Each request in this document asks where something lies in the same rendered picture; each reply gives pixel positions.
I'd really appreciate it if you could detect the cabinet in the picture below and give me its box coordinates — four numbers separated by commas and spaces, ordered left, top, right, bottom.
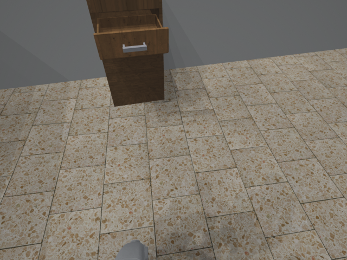
86, 0, 164, 107

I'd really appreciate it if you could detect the robot left thigh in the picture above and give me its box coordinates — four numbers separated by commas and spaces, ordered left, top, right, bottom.
115, 242, 149, 260

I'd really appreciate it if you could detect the handle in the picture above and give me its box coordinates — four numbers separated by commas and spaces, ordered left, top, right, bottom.
123, 42, 147, 53

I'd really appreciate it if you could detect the drawer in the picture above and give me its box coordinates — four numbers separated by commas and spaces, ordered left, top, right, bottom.
93, 14, 169, 60

